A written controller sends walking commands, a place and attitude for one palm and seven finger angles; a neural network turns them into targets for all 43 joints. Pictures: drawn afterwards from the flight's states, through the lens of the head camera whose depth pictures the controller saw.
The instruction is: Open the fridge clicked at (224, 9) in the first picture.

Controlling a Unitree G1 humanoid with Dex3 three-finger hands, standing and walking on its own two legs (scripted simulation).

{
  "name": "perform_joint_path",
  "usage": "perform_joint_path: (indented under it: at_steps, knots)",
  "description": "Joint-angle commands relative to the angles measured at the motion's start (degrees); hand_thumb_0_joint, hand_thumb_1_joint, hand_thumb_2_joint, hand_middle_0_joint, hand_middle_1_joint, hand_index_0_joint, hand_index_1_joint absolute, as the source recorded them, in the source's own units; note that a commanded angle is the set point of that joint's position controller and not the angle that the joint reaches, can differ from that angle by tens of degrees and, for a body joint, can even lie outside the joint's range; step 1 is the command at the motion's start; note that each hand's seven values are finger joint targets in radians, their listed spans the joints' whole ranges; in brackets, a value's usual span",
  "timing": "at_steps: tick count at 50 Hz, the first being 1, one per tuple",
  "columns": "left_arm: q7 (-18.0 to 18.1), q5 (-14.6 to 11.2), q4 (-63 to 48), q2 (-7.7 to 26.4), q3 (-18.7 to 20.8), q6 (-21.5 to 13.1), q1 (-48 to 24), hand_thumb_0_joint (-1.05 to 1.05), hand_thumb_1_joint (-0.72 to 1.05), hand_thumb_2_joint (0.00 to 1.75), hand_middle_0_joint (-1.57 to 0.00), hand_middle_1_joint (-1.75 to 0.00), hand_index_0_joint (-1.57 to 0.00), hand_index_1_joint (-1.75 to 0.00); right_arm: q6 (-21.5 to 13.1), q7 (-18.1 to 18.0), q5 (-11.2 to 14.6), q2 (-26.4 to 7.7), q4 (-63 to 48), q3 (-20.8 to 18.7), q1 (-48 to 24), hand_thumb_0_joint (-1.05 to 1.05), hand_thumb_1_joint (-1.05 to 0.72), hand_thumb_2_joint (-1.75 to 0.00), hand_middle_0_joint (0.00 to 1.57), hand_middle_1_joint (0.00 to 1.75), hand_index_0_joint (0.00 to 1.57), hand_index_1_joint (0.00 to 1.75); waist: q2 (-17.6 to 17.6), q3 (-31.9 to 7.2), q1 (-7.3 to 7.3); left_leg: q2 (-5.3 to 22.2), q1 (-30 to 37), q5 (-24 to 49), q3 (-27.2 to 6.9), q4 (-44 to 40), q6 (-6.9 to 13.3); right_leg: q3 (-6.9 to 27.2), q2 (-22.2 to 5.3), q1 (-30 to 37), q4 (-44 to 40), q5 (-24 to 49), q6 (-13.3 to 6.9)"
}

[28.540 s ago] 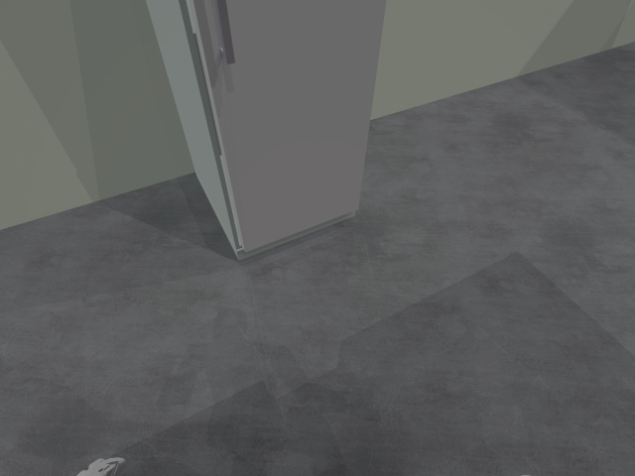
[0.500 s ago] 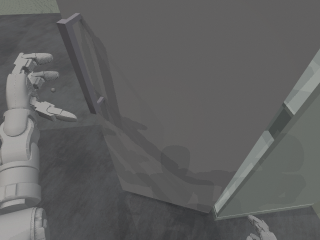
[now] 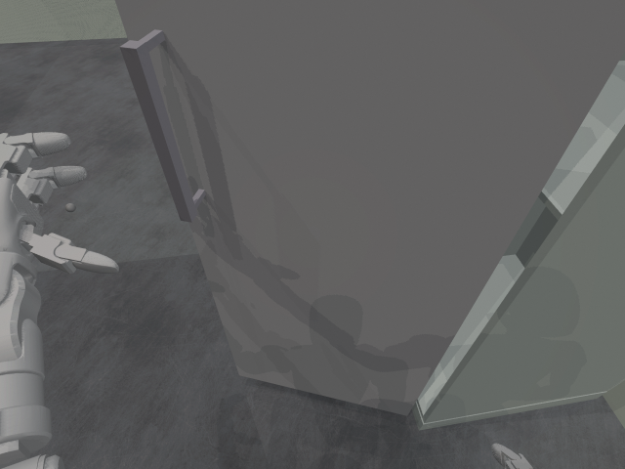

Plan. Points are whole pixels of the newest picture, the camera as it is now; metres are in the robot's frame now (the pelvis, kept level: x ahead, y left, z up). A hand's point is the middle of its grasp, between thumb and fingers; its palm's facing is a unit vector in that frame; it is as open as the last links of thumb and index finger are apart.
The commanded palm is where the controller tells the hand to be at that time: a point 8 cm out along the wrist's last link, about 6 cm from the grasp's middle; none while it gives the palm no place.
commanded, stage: slip the hand off the handle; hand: left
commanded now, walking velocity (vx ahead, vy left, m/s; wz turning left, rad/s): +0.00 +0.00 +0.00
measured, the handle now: (173, 138) +0.47 +0.22 +0.20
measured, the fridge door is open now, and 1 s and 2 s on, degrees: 68 68 68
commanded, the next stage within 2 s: draw the hand back to the body in 0.38 s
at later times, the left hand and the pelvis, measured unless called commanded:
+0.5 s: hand (41, 253) +0.27 +0.29 +0.19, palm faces +0.35 -0.93 -0.14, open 14.7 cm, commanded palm +0.23 +0.33 +0.19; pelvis +0.00 +0.00 +0.00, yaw +2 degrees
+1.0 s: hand (44, 305) +0.22 +0.27 +0.17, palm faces +0.13 -0.99 -0.07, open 14.7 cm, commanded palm +0.19 +0.31 +0.19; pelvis +0.00 -0.01 +0.00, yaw +3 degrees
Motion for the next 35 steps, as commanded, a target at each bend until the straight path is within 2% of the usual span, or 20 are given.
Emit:
perform_joint_path:
  at_steps: [1, 2, 4, 6, 7, 9, 10, 13, 16, 17, 18, 22, 23, 25, 26, 27, 28, 30, 33, 35]
  knots:
    - [2.15, -0.96, -15.91, 17.55, 4.54, -2.98, -18.36, 0.00, -0.55, 0.20, -0.25, -1.15, -0.25, -1.15, -4.67, -0.95, 0.20, -7.38, -8.56, -1.92, -7.56, 0.00, -0.90, -0.90, 0.20, 0.30, 0.20, 0.30, 3.62, -10.52, 1.19, -0.92, 11.48, 5.70, -4.28, -5.37, 1.20, 0.73, 1.16, -2.25, -5.99, 6.95, -0.30]
    - [2.05, -0.99, -16.58, 16.28, 3.33, -2.72, -17.60, 0.00, -0.55, 0.20, -0.25, -1.15, -0.25, -1.15, -4.99, -1.06, 0.20, -7.26, -8.80, -1.68, -8.22, 0.00, -0.90, -0.90, 0.20, 0.30, 0.20, 0.30, 4.87, -10.14, 1.14, -1.05, 11.73, 4.36, -4.38, -5.63, 1.18, 0.82, 1.09, -2.79, -6.27, 5.75, -0.31]
    - [2.06, -0.88, -17.48, 17.12, 3.81, -2.57, -18.03, 0.00, -0.55, 0.20, -0.25, -1.15, -0.25, -1.15, -5.40, -1.39, 0.16, -7.30, -8.42, -1.53, -8.44, 0.00, -0.90, -0.90, 0.20, 0.30, 0.20, 0.30, 4.28, -10.52, 0.98, -0.93, 12.17, 4.02, -4.61, -5.82, 1.17, 0.95, 0.98, -2.32, -6.50, 5.66, -0.36]
    - [1.62, -0.93, -18.87, 13.43, 0.02, -2.43, -18.79, 0.00, -0.55, 0.20, -0.25, -1.15, -0.25, -1.15, -6.18, -1.51, 0.34, -6.65, -8.61, -1.01, -9.69, 0.00, -0.90, -0.90, 0.20, 0.30, 0.20, 0.30, 6.26, -9.14, 0.58, -0.95, 13.05, 1.98, -5.32, -6.44, 0.86, 0.66, 0.93, -3.51, -6.63, 4.41, -0.52]
    - [1.48, -1.04, -19.48, 12.23, -1.21, -2.35, -18.61, 0.00, -0.55, 0.20, -0.25, -1.15, -0.25, -1.15, -6.59, -1.56, 0.35, -6.65, -8.66, -0.92, -9.76, 0.00, -0.90, -0.90, 0.20, 0.30, 0.20, 0.30, 5.59, -9.25, 0.40, -0.90, 13.53, 0.94, -5.87, -6.75, 0.83, 0.44, 0.98, -3.83, -6.57, 4.02, -0.48]
    - [1.66, -1.28, -19.34, 12.59, -0.11, -1.82, -15.21, 0.00, -0.55, 0.20, -0.25, -1.15, -0.25, -1.15, -7.00, -1.66, 0.27, -6.71, -8.49, -0.92, -9.86, 0.00, -0.90, -0.90, 0.20, 0.30, 0.20, 0.30, 4.42, -10.11, 1.12, -0.97, 13.62, 1.74, -5.70, -6.68, 0.90, 0.50, 0.86, -2.57, -6.82, 4.63, -0.48]
    - [1.55, -1.41, -20.44, 11.46, -1.39, -1.58, -16.02, 0.00, -0.55, 0.20, -0.25, -1.15, -0.25, -1.15, -7.26, -1.65, 0.35, -6.51, -8.54, -0.69, -10.49, 0.00, -0.90, -0.90, 0.20, 0.30, 0.20, 0.30, 4.42, -9.23, 0.83, -1.02, 13.74, 1.58, -5.75, -6.78, 0.85, 0.43, 0.78, -2.86, -7.00, 4.77, -0.43]
    - [1.99, -1.71, -21.66, 12.73, 1.06, -0.69, -11.27, 0.00, -0.55, 0.20, -0.25, -1.15, -0.25, -1.15, -7.53, -1.45, 0.16, -6.63, -8.50, -0.57, -10.83, 0.00, -0.90, -0.90, 0.20, 0.30, 0.20, 0.30, 3.38, -9.58, 2.18, -1.00, 13.71, 3.60, -5.53, -6.84, 0.79, 0.25, 0.74, -0.84, -7.15, 6.34, -0.60]
    - [2.13, -2.40, -23.08, 13.00, 2.36, 0.28, -9.63, 0.00, -0.55, 0.20, -0.25, -1.15, -0.25, -1.15, -7.66, -1.37, 0.26, -6.18, -8.87, -0.23, -11.76, 0.00, -0.90, -0.90, 0.20, 0.30, 0.20, 0.30, 2.07, -8.58, 2.44, -1.15, 12.92, 4.04, -5.30, -7.07, 0.68, 0.22, 0.64, -0.13, -7.52, 6.51, -0.40]
    - [2.09, -2.21, -25.48, 12.58, 1.85, 0.18, -9.85, 0.00, -0.55, 0.20, -0.25, -1.15, -0.25, -1.15, -7.75, -1.28, 0.20, -6.01, -9.19, -0.14, -12.21, 0.00, -0.90, -0.90, 0.20, 0.30, 0.20, 0.30, 3.99, -9.57, 2.50, -1.33, 13.71, 4.73, -5.09, -7.00, 0.68, 0.28, 0.59, 0.19, -7.38, 6.91, -0.46]
    - [2.24, -2.15, -26.64, 12.48, 2.02, 0.19, -8.84, 0.00, -0.55, 0.20, -0.25, -1.15, -0.25, -1.15, -7.80, -1.19, 0.08, -5.95, -9.28, -0.09, -12.28, 0.00, -0.90, -0.90, 0.20, 0.30, 0.20, 0.30, 3.92, -9.72, 2.83, -1.21, 13.91, 5.77, -4.87, -6.70, 0.76, 0.38, 0.61, 0.86, -7.29, 7.80, -0.56]
    - [1.95, -2.30, -29.07, 10.94, 0.62, 0.03, -8.78, 0.00, -0.55, 0.20, -0.25, -1.15, -0.25, -1.15, -8.28, -1.19, 0.04, -5.68, -8.90, 0.04, -12.40, 0.00, -0.90, -0.90, 0.20, 0.30, 0.20, 0.30, 5.18, -8.99, 1.99, -1.50, 15.02, 7.13, -4.79, -6.42, 0.63, 0.16, 0.70, 0.04, -7.22, 9.05, -0.45]
    - [1.85, -2.49, -29.09, 10.75, 0.79, 0.07, -8.17, 0.00, -0.55, 0.20, -0.25, -1.15, -0.25, -1.15, -8.36, -1.22, -0.12, -5.71, -8.72, -0.03, -12.32, 0.00, -0.90, -0.90, 0.20, 0.30, 0.20, 0.30, 3.52, -8.68, 2.06, -1.34, 14.83, 7.73, -4.52, -5.94, 0.92, 0.44, 0.56, 0.32, -7.47, 10.07, -0.38]
    - [1.45, -2.76, -27.76, 11.29, 0.82, 0.59, -9.04, 0.00, -0.55, 0.20, -0.25, -1.15, -0.25, -1.15, -8.33, -1.63, 0.11, -5.81, -8.39, 0.08, -12.27, 0.00, -0.90, -0.90, 0.20, 0.30, 0.20, 0.30, 3.69, -7.91, 1.69, -1.61, 13.90, 6.02, -4.50, -6.32, 0.79, 0.48, 0.40, -0.04, -7.77, 8.35, -0.18]
    - [-3.91, -6.56, -20.43, 10.57, -1.42, 5.59, -6.83, 0.00, -0.55, 0.20, -0.25, -1.15, -0.25, -1.15, -8.44, -2.29, 1.36, -7.12, -8.15, 0.41, -12.34, 0.00, -0.90, -0.90, 0.20, 0.30, 0.20, 0.30, 3.63, -8.49, 0.60, -1.27, 14.79, 4.39, -5.00, -7.67, 0.88, 0.63, 0.00, 2.51, -8.94, 8.41, -0.25]
    - [-6.82, -7.94, -23.68, 12.30, -0.56, 7.75, -9.61, 0.00, -0.55, 0.20, -0.25, -1.15, -0.25, -1.15, -8.70, -2.91, 2.00, -6.81, -9.09, 0.58, -13.23, 0.00, -0.90, -0.90, 0.20, 0.30, 0.20, 0.30, 4.03, -8.52, 1.39, -1.48, 15.08, 4.66, -5.18, -7.77, 1.16, 0.77, -0.23, 3.56, -9.61, 9.12, -0.12]
    - [-8.96, -8.54, -23.98, 14.70, 1.56, 9.67, -8.26, 0.00, -0.55, 0.20, -0.25, -1.15, -0.25, -1.15, -8.98, -3.36, 2.08, -7.03, -9.59, 0.63, -13.96, 0.00, -0.90, -0.90, 0.20, 0.30, 0.20, 0.30, 3.23, -10.05, 2.06, -1.49, 15.85, 6.97, -4.90, -7.32, 1.55, 1.03, -0.33, 5.13, -9.52, 11.76, -0.15]
    - [-12.85, -9.57, -25.07, 17.31, 2.74, 13.37, -8.05, 0.00, -0.55, 0.20, -0.25, -1.15, -0.25, -1.15, -9.44, -3.39, 2.32, -6.84, -10.82, 1.37, -14.52, 0.00, -0.90, -0.90, 0.20, 0.30, 0.20, 0.30, 4.80, -10.41, 2.62, -1.92, 16.49, 9.26, -5.18, -7.39, 1.67, 0.98, -0.64, 6.24, -9.59, 14.43, -0.07]
    - [-15.52, -11.31, -28.46, 19.70, 6.45, 14.47, -5.16, 0.00, -0.55, 0.20, -0.25, -1.15, -0.25, -1.15, -10.07, -2.17, 2.06, -6.38, -12.35, 1.56, -14.74, 0.00, -0.90, -0.90, 0.20, 0.30, 0.20, 0.30, 3.59, -11.00, 3.64, -2.12, 17.50, 12.46, -5.47, -6.63, 1.66, 1.24, -0.44, 7.32, -9.43, 17.78, 0.19]
    - [-14.91, -12.55, -28.27, 18.27, 7.86, 13.69, -1.13, 0.00, -0.55, 0.20, -0.25, -1.15, -0.25, -1.15, -10.42, -1.27, 2.05, -6.00, -12.67, 1.41, -14.09, 0.00, -0.90, -0.90, 0.20, 0.30, 0.20, 0.30, 1.91, -9.81, 3.56, -2.06, 16.98, 12.66, -5.19, -6.53, 1.35, 0.61, -0.17, 6.67, -9.22, 18.13, 0.33]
